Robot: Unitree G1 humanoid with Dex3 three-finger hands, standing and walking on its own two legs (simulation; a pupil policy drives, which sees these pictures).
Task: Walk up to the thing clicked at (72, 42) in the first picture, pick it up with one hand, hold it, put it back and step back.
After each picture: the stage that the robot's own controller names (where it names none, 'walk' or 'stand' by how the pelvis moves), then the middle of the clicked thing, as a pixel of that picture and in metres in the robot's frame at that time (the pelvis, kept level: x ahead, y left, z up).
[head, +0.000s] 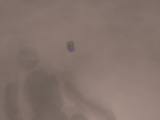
stand; (71, 46) +1.33 +0.18 -0.72
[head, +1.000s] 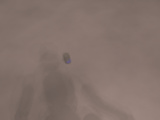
walk; (67, 58) +1.21 +0.31 -0.71
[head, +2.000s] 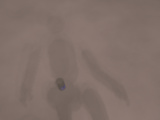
walk; (60, 84) +0.77 +0.32 -0.71
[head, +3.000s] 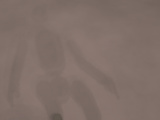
walk; out of the picture +0.46 +0.22 -0.69
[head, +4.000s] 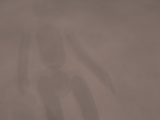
stand; out of the picture +0.33 +0.22 -0.71
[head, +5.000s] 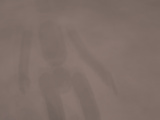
stand; out of the picture +0.30 +0.22 -0.71
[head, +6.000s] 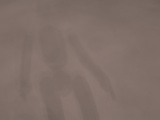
stand; out of the picture +0.32 +0.22 -0.73
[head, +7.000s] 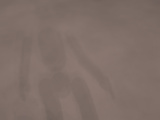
stand; out of the picture +0.31 +0.23 -0.73
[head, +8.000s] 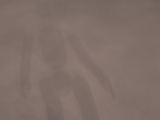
stand; out of the picture +0.31 +0.23 -0.73
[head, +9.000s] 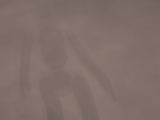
stand; out of the picture +0.31 +0.24 -0.73
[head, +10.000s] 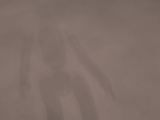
stand; out of the picture +0.30 +0.23 -0.73
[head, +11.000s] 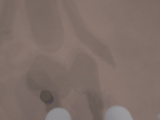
go down; (47, 97) +0.37 +0.21 -0.51
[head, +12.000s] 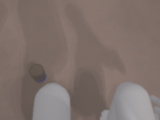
go down; (38, 73) +0.41 +0.23 -0.33
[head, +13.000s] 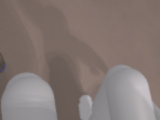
close in; out of the picture +0.40 +0.26 -0.24
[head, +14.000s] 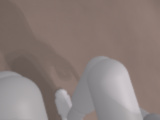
close; out of the picture +0.40 +0.27 -0.22
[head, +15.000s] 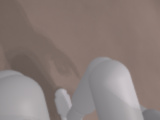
lift; out of the picture +0.38 +0.27 -0.23
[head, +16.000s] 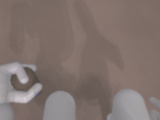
lift; (28, 84) +0.32 +0.21 -0.04
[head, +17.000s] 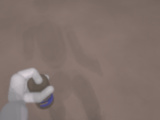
hold; (41, 92) +0.32 +0.17 +0.01
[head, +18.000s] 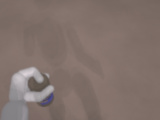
hold; (41, 90) +0.33 +0.17 +0.00
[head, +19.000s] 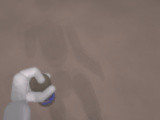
crouch; (43, 90) +0.33 +0.17 +0.00
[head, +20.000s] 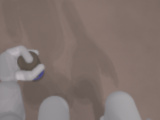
crouch; (32, 67) +0.40 +0.19 -0.09
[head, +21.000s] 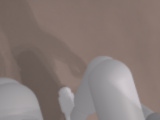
lower; out of the picture +0.41 +0.26 -0.23
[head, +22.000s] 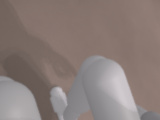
lower; out of the picture +0.41 +0.28 -0.23
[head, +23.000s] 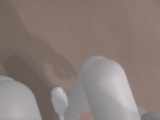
lower; out of the picture +0.41 +0.28 -0.23
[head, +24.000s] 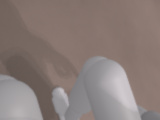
lower; out of the picture +0.41 +0.28 -0.23
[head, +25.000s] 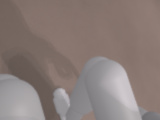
loosen; out of the picture +0.40 +0.27 -0.23
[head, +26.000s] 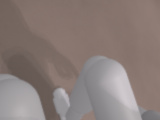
withdraw; out of the picture +0.39 +0.25 -0.23
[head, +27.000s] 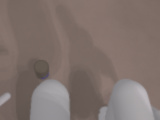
walk; (42, 70) +0.42 +0.20 -0.31
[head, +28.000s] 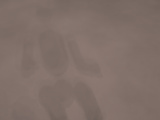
stand; out of the picture +0.33 +0.17 -0.66
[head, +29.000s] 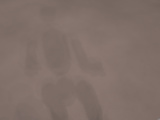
stand; out of the picture +0.35 +0.18 -0.66
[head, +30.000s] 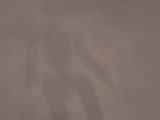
stand; out of the picture +0.35 +0.17 -0.69
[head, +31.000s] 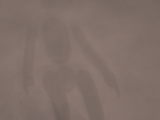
walk; out of the picture +0.37 +0.17 -0.71
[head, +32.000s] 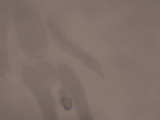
walk; (67, 104) +0.47 +0.11 -0.71
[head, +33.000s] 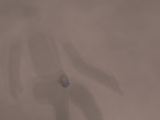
walk; (64, 81) +0.71 +0.26 -0.70
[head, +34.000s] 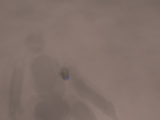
stand; (65, 74) +0.95 +0.23 -0.71
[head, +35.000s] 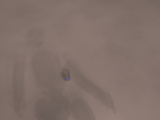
stand; (66, 75) +0.93 +0.21 -0.73
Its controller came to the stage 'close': yes
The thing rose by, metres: 0.71
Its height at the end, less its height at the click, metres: +0.00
